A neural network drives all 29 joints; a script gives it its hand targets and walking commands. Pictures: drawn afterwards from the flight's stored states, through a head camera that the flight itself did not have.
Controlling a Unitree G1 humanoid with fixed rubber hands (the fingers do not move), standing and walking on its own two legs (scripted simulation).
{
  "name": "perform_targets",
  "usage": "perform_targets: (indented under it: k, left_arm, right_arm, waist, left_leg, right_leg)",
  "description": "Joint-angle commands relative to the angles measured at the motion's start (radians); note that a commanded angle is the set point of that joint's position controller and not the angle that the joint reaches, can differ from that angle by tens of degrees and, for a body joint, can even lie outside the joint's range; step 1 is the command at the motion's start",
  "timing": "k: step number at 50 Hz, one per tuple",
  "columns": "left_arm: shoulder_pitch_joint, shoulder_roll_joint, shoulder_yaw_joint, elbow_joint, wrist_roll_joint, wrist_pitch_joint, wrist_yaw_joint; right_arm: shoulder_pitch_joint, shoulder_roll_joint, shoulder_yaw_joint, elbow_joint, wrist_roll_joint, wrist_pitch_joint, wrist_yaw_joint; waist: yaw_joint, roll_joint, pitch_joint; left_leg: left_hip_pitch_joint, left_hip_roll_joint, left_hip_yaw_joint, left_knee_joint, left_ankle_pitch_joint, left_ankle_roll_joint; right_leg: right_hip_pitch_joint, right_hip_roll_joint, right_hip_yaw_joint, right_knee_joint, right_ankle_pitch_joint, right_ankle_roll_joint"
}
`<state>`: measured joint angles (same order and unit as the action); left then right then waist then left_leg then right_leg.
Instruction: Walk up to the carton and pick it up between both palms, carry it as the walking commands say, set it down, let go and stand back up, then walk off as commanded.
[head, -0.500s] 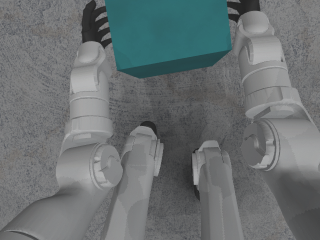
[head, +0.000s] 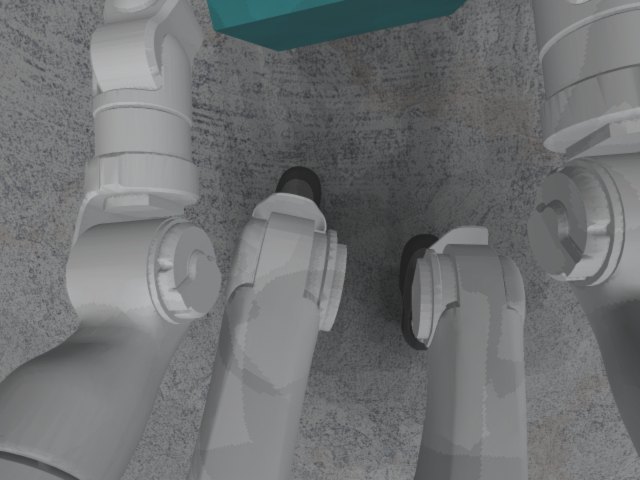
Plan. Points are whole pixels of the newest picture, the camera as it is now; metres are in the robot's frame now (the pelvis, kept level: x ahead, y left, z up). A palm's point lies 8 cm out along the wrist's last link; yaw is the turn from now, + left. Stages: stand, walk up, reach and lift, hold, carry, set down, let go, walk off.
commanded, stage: set down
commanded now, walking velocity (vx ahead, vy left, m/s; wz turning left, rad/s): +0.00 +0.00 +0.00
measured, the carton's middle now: out of the picture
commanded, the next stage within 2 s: none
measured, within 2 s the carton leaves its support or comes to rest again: rests again in 0.92 s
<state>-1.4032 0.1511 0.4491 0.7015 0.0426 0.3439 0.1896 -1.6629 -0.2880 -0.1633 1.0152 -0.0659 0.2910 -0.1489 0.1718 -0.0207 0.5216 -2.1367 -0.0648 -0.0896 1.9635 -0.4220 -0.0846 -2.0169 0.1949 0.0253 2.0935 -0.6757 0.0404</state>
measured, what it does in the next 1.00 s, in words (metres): stands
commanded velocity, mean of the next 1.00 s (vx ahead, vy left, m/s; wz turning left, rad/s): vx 0.00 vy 0.00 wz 0.00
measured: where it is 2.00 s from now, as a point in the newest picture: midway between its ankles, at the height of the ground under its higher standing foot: (350, 278)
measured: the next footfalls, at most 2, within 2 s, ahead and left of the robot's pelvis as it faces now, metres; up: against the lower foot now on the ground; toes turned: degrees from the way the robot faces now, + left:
none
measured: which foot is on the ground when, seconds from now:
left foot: down 0.00-1.00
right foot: down 0.00-1.00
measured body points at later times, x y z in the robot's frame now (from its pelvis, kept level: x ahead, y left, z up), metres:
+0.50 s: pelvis +0.01 +0.00 -0.02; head +0.40 +0.02 +0.18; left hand +0.52 +0.26 -0.21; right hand +0.61 -0.04 -0.22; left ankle +0.16 +0.14 -0.39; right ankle +0.09 -0.10 -0.39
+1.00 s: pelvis +0.01 +0.00 -0.03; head +0.40 +0.01 +0.19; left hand +0.54 +0.25 -0.22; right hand +0.62 -0.06 -0.22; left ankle +0.15 +0.14 -0.39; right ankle +0.09 -0.10 -0.39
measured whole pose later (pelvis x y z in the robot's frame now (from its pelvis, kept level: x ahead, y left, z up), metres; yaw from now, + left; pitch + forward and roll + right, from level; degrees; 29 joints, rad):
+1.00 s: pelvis +0.01 +0.00 -0.03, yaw -2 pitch +40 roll +2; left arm -1.46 0.23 0.49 0.96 0.04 0.24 0.04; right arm -1.68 -0.34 -0.05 1.16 -0.02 0.22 -0.08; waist 0.18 -0.03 0.40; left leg -2.27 0.02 -0.03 2.06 -0.48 -0.05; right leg -2.19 0.17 0.02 2.18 -0.68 0.01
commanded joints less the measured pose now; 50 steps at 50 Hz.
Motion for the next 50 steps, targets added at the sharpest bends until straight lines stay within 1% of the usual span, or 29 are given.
perform_targets:
  k: [1,6,7,10,13,14,15,16,17,18,21,22,24,25,28,31,32,33,34,36,38,41,42,44,46,47,48,49,50]
  left_arm:
    - [-0.755,-0.718,-0.424,-0.084,-0.089,-0.103,-0.321]
    - [-0.785,-0.667,-0.374,-0.079,-0.111,-0.129,-0.315]
    - [-0.774,-0.668,-0.366,-0.083,-0.113,-0.132,-0.318]
    - [-0.756,-0.653,-0.337,-0.049,-0.126,-0.131,-0.323]
    - [-0.727,-0.627,-0.275,0.048,-0.093,-0.123,-0.337]
    - [-0.675,-0.654,-0.274,0.072,-0.1,-0.116,-0.345]
    - [-0.659,-0.63,-0.263,0.064,-0.091,-0.118,-0.351]
    - [-0.669,-0.639,-0.263,0.051,-0.099,-0.116,-0.359]
    - [-0.658,-0.636,-0.254,0.03,-0.103,-0.124,-0.368]
    - [-0.684,-0.616,-0.255,0.013,-0.12,-0.128,-0.369]
    - [-0.738,-0.633,-0.301,-0.051,-0.154,-0.143,-0.373]
    - [-0.775,-0.616,-0.319,-0.08,-0.157,-0.145,-0.37]
    - [-0.796,-0.621,-0.334,-0.08,-0.177,-0.15,-0.357]
    - [-0.787,-0.616,-0.316,-0.062,-0.167,-0.15,-0.358]
    - [-0.73,-0.627,-0.31,0.051,-0.152,-0.131,-0.361]
    - [-0.712,-0.61,-0.307,0.0,-0.15,-0.137,-0.367]
    - [-0.715,-0.611,-0.297,-0.001,-0.149,-0.143,-0.363]
    - [-0.736,-0.624,-0.303,-0.011,-0.158,-0.148,-0.364]
    - [-0.755,-0.602,-0.292,-0.014,-0.163,-0.153,-0.364]
    - [-0.701,-0.636,-0.293,0.03,-0.164,-0.154,-0.355]
    - [-0.658,-0.628,-0.266,0.068,-0.127,-0.152,-0.353]
    - [-0.679,-0.583,-0.232,0.035,-0.092,-0.158,-0.341]
    - [-0.617,-0.633,-0.228,0.083,-0.092,-0.153,-0.339]
    - [-0.606,-0.599,-0.205,0.079,-0.087,-0.164,-0.338]
    - [-0.629,-0.605,-0.21,0.077,-0.088,-0.166,-0.347]
    - [-0.593,-0.624,-0.204,0.109,-0.089,-0.159,-0.353]
    - [-0.593,-0.604,-0.192,0.12,-0.074,-0.16,-0.353]
    - [-0.593,-0.613,-0.214,0.088,-0.093,-0.164,-0.354]
    - [-0.56,-0.622,-0.21,0.118,-0.082,-0.159,-0.36]
  right_arm:
    - [-0.428,0.849,0.251,-0.043,0.093,-0.072,0.295]
    - [-0.494,0.823,0.27,-0.027,0.134,-0.092,0.294]
    - [-0.514,0.837,0.291,-0.073,0.152,-0.102,0.293]
    - [-0.553,0.851,0.34,-0.098,0.176,-0.099,0.281]
    - [-0.513,0.88,0.349,0.003,0.184,-0.086,0.289]
    - [-0.535,0.849,0.335,-0.035,0.176,-0.092,0.289]
    - [-0.517,0.86,0.348,-0.032,0.183,-0.093,0.29]
    - [-0.48,0.852,0.329,-0.024,0.171,-0.093,0.289]
    - [-0.485,0.853,0.352,-0.05,0.174,-0.095,0.285]
    - [-0.513,0.854,0.352,-0.087,0.179,-0.101,0.273]
    - [-0.508,0.851,0.354,-0.134,0.195,-0.111,0.248]
    - [-0.531,0.872,0.366,-0.144,0.216,-0.112,0.248]
    - [-0.56,0.832,0.381,-0.174,0.219,-0.121,0.243]
    - [-0.542,0.856,0.383,-0.132,0.21,-0.11,0.246]
    - [-0.543,0.791,0.352,-0.054,0.194,-0.106,0.259]
    - [-0.483,0.779,0.321,-0.06,0.169,-0.112,0.265]
    - [-0.524,0.804,0.331,-0.095,0.18,-0.117,0.269]
    - [-0.481,0.799,0.314,-0.064,0.163,-0.114,0.265]
    - [-0.477,0.804,0.308,-0.047,0.156,-0.114,0.266]
    - [-0.496,0.788,0.297,-0.065,0.146,-0.123,0.271]
    - [-0.444,0.776,0.273,-0.016,0.133,-0.124,0.283]
    - [-0.425,0.798,0.28,-0.01,0.143,-0.114,0.301]
    - [-0.415,0.764,0.26,-0.01,0.123,-0.124,0.302]
    - [-0.43,0.78,0.291,-0.019,0.15,-0.126,0.308]
    - [-0.443,0.778,0.289,-0.018,0.144,-0.129,0.304]
    - [-0.426,0.757,0.291,-0.014,0.125,-0.126,0.301]
    - [-0.429,0.771,0.303,-0.006,0.144,-0.129,0.304]
    - [-0.402,0.74,0.285,-0.022,0.12,-0.133,0.299]
    - [-0.403,0.76,0.286,-0.011,0.135,-0.133,0.298]
  waist:
    - [0.046,-0.051,-1.603]
    - [0.078,-0.09,-1.573]
    - [0.105,-0.093,-1.622]
    - [0.111,-0.169,-1.629]
    - [0.186,-0.183,-1.496]
    - [0.156,-0.178,-1.466]
    - [0.179,-0.188,-1.464]
    - [0.15,-0.198,-1.463]
    - [0.174,-0.215,-1.512]
    - [0.162,-0.233,-1.551]
    - [0.111,-0.185,-1.576]
    - [0.134,-0.177,-1.611]
    - [0.123,-0.18,-1.626]
    - [0.142,-0.192,-1.584]
    - [0.13,-0.161,-1.425]
    - [0.099,-0.159,-1.402]
    - [0.119,-0.176,-1.443]
    - [0.088,-0.169,-1.419]
    - [0.09,-0.207,-1.383]
    - [0.076,-0.192,-1.373]
    - [0.096,-0.153,-1.266]
    - [0.125,-0.186,-1.245]
    - [0.106,-0.162,-1.213]
    - [0.141,-0.184,-1.244]
    - [0.145,-0.171,-1.224]
    - [0.116,-0.2,-1.214]
    - [0.15,-0.18,-1.195]
    - [0.092,-0.188,-1.205]
    - [0.119,-0.154,-1.189]
  left_leg:
    - [0.881,0.001,0.189,-0.009,0.38,0.04]
    - [0.822,0.003,0.174,0.012,0.397,0.049]
    - [0.86,0.007,0.17,0.027,0.438,0.055]
    - [0.809,0.007,0.173,0.038,0.451,0.055]
    - [0.686,0.014,0.194,0.021,0.334,0.067]
    - [0.656,0.02,0.188,0.032,0.354,0.068]
    - [0.656,0.018,0.184,0.026,0.361,0.074]
    - [0.634,0.018,0.184,0.029,0.362,0.071]
    - [0.589,0.021,0.19,0.035,0.381,0.072]
    - [0.608,0.025,0.187,0.039,0.405,0.071]
    - [0.653,0.02,0.173,0.059,0.468,0.065]
    - [0.666,0.022,0.177,0.057,0.479,0.065]
    - [0.69,0.013,0.172,0.068,0.459,0.065]
    - [0.637,0.013,0.187,0.057,0.433,0.064]
    - [0.588,0.02,0.188,0.045,0.345,0.064]
    - [0.601,0.021,0.177,0.054,0.365,0.064]
    - [0.639,0.011,0.164,0.056,0.409,0.072]
    - [0.598,0.018,0.163,0.061,0.405,0.068]
    - [0.565,0.011,0.16,0.059,0.378,0.074]
    - [0.633,0.007,0.15,0.053,0.39,0.071]
    - [0.612,0.009,0.148,0.051,0.364,0.071]
    - [0.616,0.017,0.142,0.041,0.372,0.079]
    - [0.626,0.014,0.144,0.043,0.387,0.07]
    - [0.601,0.015,0.15,0.045,0.37,0.082]
    - [0.59,0.019,0.146,0.061,0.39,0.085]
    - [0.57,0.011,0.144,0.064,0.388,0.085]
    - [0.552,0.015,0.149,0.06,0.371,0.082]
    - [0.562,0.013,0.136,0.071,0.386,0.08]
    - [0.584,0.011,0.143,0.063,0.399,0.08]
  right_leg:
    - [0.188,-0.023,-0.066,-0.198,0.242,-0.056]
    - [0.193,-0.027,-0.073,-0.15,0.281,-0.049]
    - [0.196,-0.028,-0.064,-0.15,0.303,-0.05]
    - [0.289,-0.026,-0.068,-0.139,0.357,-0.038]
    - [0.275,-0.029,-0.05,-0.155,0.281,-0.036]
    - [0.267,-0.031,-0.043,-0.148,0.316,-0.036]
    - [0.296,-0.031,-0.047,-0.129,0.337,-0.035]
    - [0.307,-0.031,-0.04,-0.136,0.362,-0.034]
    - [0.366,-0.043,-0.022,-0.129,0.423,-0.033]
    - [0.384,-0.048,-0.031,-0.133,0.455,-0.016]
    - [0.361,-0.036,-0.017,-0.132,0.51,-0.026]
    - [0.383,-0.039,-0.014,-0.126,0.52,-0.026]
    - [0.366,-0.034,-0.027,-0.117,0.468,-0.031]
    - [0.391,-0.039,-0.012,-0.128,0.471,-0.034]
    - [0.295,-0.039,-0.021,-0.124,0.332,-0.047]
    - [0.277,-0.039,-0.012,-0.131,0.369,-0.048]
    - [0.267,-0.038,-0.035,-0.108,0.39,-0.039]
    - [0.287,-0.045,-0.017,-0.114,0.417,-0.048]
    - [0.275,-0.046,-0.023,-0.115,0.401,-0.046]
    - [0.204,-0.042,-0.049,-0.117,0.353,-0.04]
    - [0.107,-0.041,-0.037,-0.124,0.297,-0.048]
    - [0.099,-0.04,-0.037,-0.109,0.285,-0.051]
    - [0.073,-0.038,-0.039,-0.123,0.297,-0.048]
    - [0.091,-0.043,-0.044,-0.109,0.306,-0.039]
    - [0.083,-0.049,-0.026,-0.119,0.321,-0.047]
    - [0.106,-0.047,-0.029,-0.111,0.343,-0.046]
    - [0.1,-0.05,-0.023,-0.118,0.343,-0.045]
    - [0.076,-0.046,-0.025,-0.113,0.346,-0.045]
    - [0.083,-0.045,-0.02,-0.119,0.35,-0.047]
